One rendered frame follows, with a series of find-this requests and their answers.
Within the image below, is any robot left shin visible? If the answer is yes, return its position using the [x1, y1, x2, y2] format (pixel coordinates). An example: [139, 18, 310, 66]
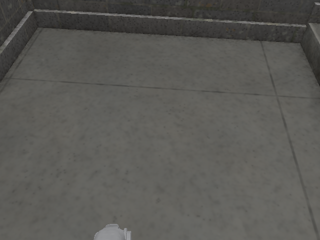
[94, 224, 119, 239]

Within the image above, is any robot left thigh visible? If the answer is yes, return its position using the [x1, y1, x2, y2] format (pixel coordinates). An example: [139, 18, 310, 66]
[94, 226, 132, 240]

